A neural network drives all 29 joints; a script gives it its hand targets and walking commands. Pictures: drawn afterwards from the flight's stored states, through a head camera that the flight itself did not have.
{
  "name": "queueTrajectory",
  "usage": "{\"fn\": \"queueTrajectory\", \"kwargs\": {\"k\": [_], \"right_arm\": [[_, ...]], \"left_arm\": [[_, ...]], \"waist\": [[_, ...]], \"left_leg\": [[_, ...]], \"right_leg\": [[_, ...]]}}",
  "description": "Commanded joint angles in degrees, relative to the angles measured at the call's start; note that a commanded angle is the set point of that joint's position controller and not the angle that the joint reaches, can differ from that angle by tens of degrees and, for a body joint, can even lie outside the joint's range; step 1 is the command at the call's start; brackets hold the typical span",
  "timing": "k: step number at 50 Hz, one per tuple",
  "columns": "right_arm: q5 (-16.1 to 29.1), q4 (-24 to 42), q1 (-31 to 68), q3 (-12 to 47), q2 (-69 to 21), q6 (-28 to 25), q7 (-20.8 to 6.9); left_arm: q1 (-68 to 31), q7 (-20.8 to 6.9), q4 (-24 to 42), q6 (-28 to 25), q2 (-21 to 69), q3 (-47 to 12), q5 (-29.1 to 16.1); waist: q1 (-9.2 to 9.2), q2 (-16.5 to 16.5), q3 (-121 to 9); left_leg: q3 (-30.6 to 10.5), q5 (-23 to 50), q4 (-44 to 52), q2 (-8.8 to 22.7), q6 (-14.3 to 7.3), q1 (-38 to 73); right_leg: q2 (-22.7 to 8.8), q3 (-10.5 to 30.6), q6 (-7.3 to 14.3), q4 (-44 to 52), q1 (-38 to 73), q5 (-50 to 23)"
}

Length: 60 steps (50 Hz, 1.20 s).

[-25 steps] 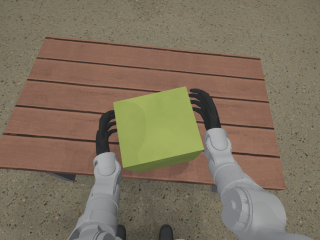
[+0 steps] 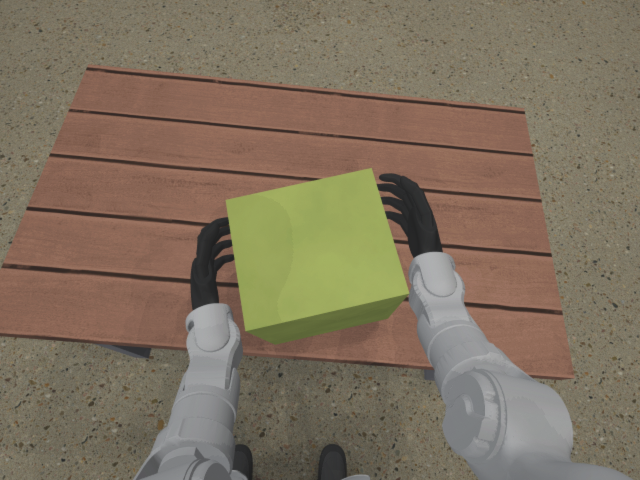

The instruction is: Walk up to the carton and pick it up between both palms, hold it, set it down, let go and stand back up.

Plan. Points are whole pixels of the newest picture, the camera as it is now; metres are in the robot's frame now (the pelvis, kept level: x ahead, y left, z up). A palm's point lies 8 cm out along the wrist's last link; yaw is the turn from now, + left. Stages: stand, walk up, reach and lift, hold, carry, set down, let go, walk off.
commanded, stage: set down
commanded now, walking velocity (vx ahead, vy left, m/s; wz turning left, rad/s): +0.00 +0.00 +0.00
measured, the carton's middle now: (317, 267) +0.40 +0.02 -0.09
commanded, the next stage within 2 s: none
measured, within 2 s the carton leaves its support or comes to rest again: rests again in 0.48 s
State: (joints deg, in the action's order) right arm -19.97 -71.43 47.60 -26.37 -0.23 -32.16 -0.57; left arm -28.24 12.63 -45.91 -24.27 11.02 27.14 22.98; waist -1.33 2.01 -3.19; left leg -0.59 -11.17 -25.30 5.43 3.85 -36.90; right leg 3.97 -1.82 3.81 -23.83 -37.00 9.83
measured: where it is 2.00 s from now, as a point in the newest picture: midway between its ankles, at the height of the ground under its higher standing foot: outside the picture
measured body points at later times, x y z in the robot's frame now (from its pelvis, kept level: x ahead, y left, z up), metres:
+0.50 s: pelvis +0.00 +0.00 +0.00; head +0.18 +0.02 +0.41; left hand +0.37 +0.16 -0.07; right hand +0.44 -0.11 -0.03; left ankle -0.02 +0.17 -0.73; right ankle -0.01 -0.08 -0.73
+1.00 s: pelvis +0.00 +0.01 -0.01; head +0.21 +0.02 +0.39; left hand +0.36 +0.15 -0.11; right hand +0.44 -0.12 -0.07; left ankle -0.02 +0.17 -0.73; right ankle -0.01 -0.08 -0.73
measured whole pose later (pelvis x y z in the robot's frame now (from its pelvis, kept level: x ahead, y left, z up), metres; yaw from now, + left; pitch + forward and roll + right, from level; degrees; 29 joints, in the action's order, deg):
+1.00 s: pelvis +0.00 +0.01 -0.01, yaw -1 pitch +34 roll +0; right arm -6.5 -75.7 50.1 -9.8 5.2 -37.1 2.3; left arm -31.5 13.4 -51.6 -30.5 11.1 28.3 19.5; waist -1.3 2.0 -6.9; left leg 0.6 -9.6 -25.4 5.3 3.8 -49.6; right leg 3.7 -0.9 3.3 -23.8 -50.1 7.7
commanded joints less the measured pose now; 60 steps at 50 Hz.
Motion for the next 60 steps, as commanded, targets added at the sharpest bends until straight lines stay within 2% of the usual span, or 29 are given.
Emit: {"fn": "queueTrajectory", "kwargs": {"k": [1, 8, 10, 13, 14, 16, 19, 22, 24, 25, 26, 27, 32, 34, 36, 37, 38, 39, 41, 43, 45, 48, 50, 52, 54, 55, 58, 59, 60], "right_arm": [[-8.2, -6.9, 13.9, 11.0, -26.1, -1.4, -4.7], [-8.5, -6.6, 14.7, 8.9, -24.4, -1.5, -5.5], [-7.6, -5.3, 15.2, 11.0, -26.3, -1.6, -5.6], [-9.1, -6.0, 11.6, 9.7, -26.3, -2.4, -5.0], [-7.8, -6.2, 13.6, 11.2, -25.4, -2.8, -5.2], [-8.5, -7.3, 11.1, 9.5, -22.5, -2.7, -4.7], [-7.3, -6.5, 11.6, 11.7, -24.7, -2.9, -5.4], [-6.4, -7.7, 11.7, 11.6, -22.7, -4.0, -4.6], [-6.2, -7.0, 10.9, 12.0, -20.0, -3.7, -3.9], [-8.3, -7.7, 12.2, 9.9, -25.2, -3.8, -3.9], [-8.3, -7.9, 11.1, 10.8, -25.5, -3.5, -4.4], [-7.4, -9.5, 10.7, 10.5, -22.3, -3.4, -4.4], [-5.2, -8.1, 12.3, 11.6, -17.7, -4.2, -3.7], [-2.6, -8.1, 11.9, 12.3, -15.4, -3.8, -3.3], [-0.8, -9.4, 10.1, 13.4, -11.7, -3.6, -2.9], [0.5, -8.5, 10.9, 15.0, -9.4, -3.8, -2.7], [0.4, -9.7, 11.7, 14.4, -12.1, -3.6, -2.3], [1.8, -9.2, 12.5, 14.5, -4.8, -3.7, -2.0], [8.0, -7.3, 13.7, 17.2, 3.9, -4.0, -0.6], [10.3, -3.5, 17.9, 19.6, 2.8, -4.8, 0.4], [11.1, -5.8, 18.1, 19.5, 1.1, -4.5, 0.3], [14.5, -5.2, 18.4, 22.2, 6.5, -5.4, 1.3], [17.5, -3.3, 16.3, 24.1, 11.3, -5.7, 1.6], [17.5, -4.4, 18.9, 24.4, 10.4, -5.8, 2.1], [17.5, -3.2, 18.0, 23.9, 12.0, -6.1, 1.9], [16.6, -3.9, 21.5, 24.5, 7.3, -5.4, 1.8], [20.2, -4.1, 21.7, 25.0, 12.4, -5.8, 2.0], [20.5, -5.9, 20.3, 25.0, 13.5, -5.1, 1.7], [19.8, -5.1, 21.4, 23.8, 13.0, -5.4, 1.8]], "left_arm": [[-22.9, -6.7, -3.8, -4.3, 25.4, -9.8, 4.3], [-22.3, -6.3, -4.3, -4.2, 25.6, -8.7, 5.9], [-21.6, -6.6, -5.0, -4.0, 25.1, -8.5, 5.2], [-21.0, -7.0, -5.1, -4.6, 25.2, -8.7, 5.3], [-19.9, -6.8, -7.2, -4.8, 24.0, -8.8, 4.9], [-20.1, -6.9, -5.6, -4.9, 23.6, -8.8, 4.2], [-17.6, -6.6, -5.4, -5.6, 22.6, -6.1, 6.3], [-18.3, -6.4, -6.1, -5.7, 21.9, -8.2, 3.6], [-17.2, -6.0, -7.4, -5.8, 18.2, -5.0, 4.3], [-20.1, -6.5, -8.3, -6.1, 23.1, -6.0, 4.6], [-17.4, -6.9, -8.2, -5.5, 22.7, -4.2, 6.5], [-17.9, -6.4, -7.7, -5.5, 21.3, -5.4, 5.6], [-17.3, -5.4, -8.2, -5.4, 18.1, -3.6, 5.1], [-17.0, -4.7, -7.5, -5.9, 16.4, -4.6, 4.2], [-17.1, -4.2, -8.5, -6.1, 12.2, -3.2, 3.2], [-16.5, -3.7, -6.2, -6.5, 10.9, -2.1, 2.6], [-16.0, -3.7, -7.9, -6.2, 13.3, -3.2, 3.0], [-17.6, -2.6, -8.0, -6.4, 6.7, -1.6, 1.9], [-15.9, -0.8, -6.0, -6.4, 1.4, -3.0, -0.9], [-17.8, -0.2, -7.3, -6.9, 0.2, -3.6, -2.9], [-18.3, -0.3, -7.4, -7.6, 2.1, -5.7, -4.8], [-19.3, 0.6, -6.2, -8.4, -0.3, -5.7, -5.9], [-15.2, 0.6, -3.9, -8.1, -0.5, -8.3, -8.3], [-18.6, 0.7, -7.6, -8.4, -2.8, -6.5, -8.0], [-16.7, 0.6, -4.9, -9.1, -2.3, -8.7, -9.2], [-20.9, 0.4, -7.1, -9.4, -1.3, -6.6, -8.4], [-21.5, 1.6, -7.2, -9.5, -4.5, -4.1, -7.7], [-18.8, 1.0, -5.2, -8.9, -1.8, -6.6, -8.6], [-21.2, 1.5, -4.0, -9.5, -1.8, -8.1, -9.5]], "waist": [[-7.18, -1.7, -35.8], [-7.67, -4.0, -36.6], [-8.78, -1.3, -35.9], [-7.07, -1.3, -35.4], [-8.05, -2.0, -37.0], [-6.25, -1.6, -37.4], [-9.03, -1.4, -34.9], [-6.87, -1.9, -38.7], [-8.50, -0.2, -38.7], [-6.30, -0.5, -37.2], [-8.13, -0.8, -35.3], [-6.98, -1.7, -35.5], [-8.13, -0.7, -35.5], [-7.83, -3.4, -35.9], [-8.15, -1.0, -37.3], [-9.55, -0.6, -41.6], [-8.89, -2.0, -38.2], [-9.49, -0.4, -40.0], [-9.71, -3.1, -44.5], [-11.34, -1.3, -47.2], [-8.95, -1.2, -48.8], [-9.90, -2.2, -53.1], [-8.14, -1.7, -56.6], [-9.43, -1.6, -56.6], [-8.14, -2.9, -58.7], [-9.54, -2.0, -57.3], [-11.89, -2.1, -60.7], [-9.78, -3.5, -60.2], [-9.72, -4.7, -61.8]], "left_leg": [[9.5, 20.2, 0.9, -5.5, -2.8, -3.2], [8.7, 21.1, -1.0, -5.1, -1.9, 1.7], [9.6, 19.9, -1.0, -5.6, -3.1, -2.6], [9.3, 17.1, 0.6, -6.3, -3.0, -7.8], [9.0, 17.7, 0.0, -5.7, -2.9, -7.4], [8.8, 19.4, -0.4, -6.2, -3.0, -8.3], [9.1, 17.4, -0.8, -5.8, -3.5, -8.5], [9.1, 19.2, -1.8, -5.8, -3.2, -9.8], [8.3, 19.4, -1.9, -6.4, -3.7, -11.7], [8.1, 16.0, -1.1, -6.4, -3.8, -14.7], [8.1, 15.4, -0.7, -6.6, -4.0, -13.9], [8.2, 16.3, -0.8, -6.5, -3.8, -12.6], [7.8, 18.8, -1.9, -6.5, -3.8, -11.0], [8.1, 16.8, -2.2, -6.9, -3.7, -12.6], [8.1, 16.1, -2.9, -6.7, -3.8, -14.4], [7.9, 19.5, -4.7, -5.7, -3.8, -12.2], [8.0, 17.4, -4.5, -6.1, -3.6, -12.9], [7.5, 16.6, -3.6, -6.5, -3.6, -14.2], [7.7, 23.4, -7.0, -5.2, -2.2, -8.3], [8.1, 19.9, -6.1, -6.5, -2.5, -15.4], [7.6, 22.9, -7.1, -5.8, -2.1, -13.5], [8.1, 23.3, -8.2, -6.0, -1.3, -15.3], [7.0, 30.7, -9.8, -5.3, -0.3, -10.6], [7.1, 27.1, -9.6, -5.9, -0.7, -15.9], [6.4, 27.5, -8.4, -5.6, -0.3, -14.1], [7.1, 25.5, -8.6, -5.8, -1.2, -16.3], [7.2, 28.5, -10.9, -5.2, 0.3, -11.1], [6.6, 30.3, -12.0, -4.7, 0.5, -6.8], [5.9, 30.4, -12.0, -4.9, 1.1, -6.8]], "right_leg": [[-3.5, 0.7, -3.5, -5.3, 28.5, -33.7], [-2.0, -0.8, -2.4, -3.3, 22.4, -25.3], [-2.9, 0.6, -3.0, -4.5, 24.5, -28.5], [-4.5, 1.1, -3.9, -6.1, 28.9, -33.2], [-4.2, 0.9, -3.6, -6.4, 28.7, -33.8], [-4.1, 0.7, -4.0, -6.4, 28.3, -35.6], [-4.2, 1.5, -4.3, -7.2, 28.0, -34.2], [-4.5, 0.9, -4.0, -8.6, 27.3, -37.8], [-5.2, 2.5, -4.5, -8.9, 29.0, -41.4], [-5.7, 2.2, -5.0, -9.0, 29.5, -40.7], [-5.7, 2.3, -4.9, -8.4, 29.9, -38.4], [-5.4, 1.8, -4.4, -8.7, 29.3, -38.3], [-4.6, 2.1, -4.4, -8.8, 26.1, -38.3], [-5.2, 2.6, -3.7, -9.0, 26.8, -37.0], [-5.7, 4.1, -4.2, -9.4, 27.2, -38.8], [-4.9, 3.6, -4.6, -10.1, 26.9, -39.2], [-5.0, 3.2, -4.2, -10.3, 25.2, -37.2], [-4.8, 3.7, -4.4, -9.3, 26.8, -37.2], [-2.5, 3.4, -3.1, -9.2, 23.7, -36.6], [-3.8, 4.9, -4.5, -10.5, 24.6, -40.4], [-2.4, 3.4, -4.1, -10.8, 24.1, -40.7], [-2.6, 4.3, -3.8, -11.5, 24.8, -43.0], [-1.0, 3.7, -3.6, -12.3, 25.0, -48.6], [-2.2, 4.7, -4.3, -13.5, 25.0, -50.7], [-1.9, 3.5, -3.9, -13.4, 25.4, -50.4], [-2.6, 4.1, -4.7, -13.5, 22.4, -47.0], [-1.3, 5.2, -3.7, -11.4, 20.7, -40.8], [0.1, 4.3, -3.0, -11.8, 18.1, -40.8], [-0.1, 4.2, -2.7, -11.6, 16.0, -38.0]]}}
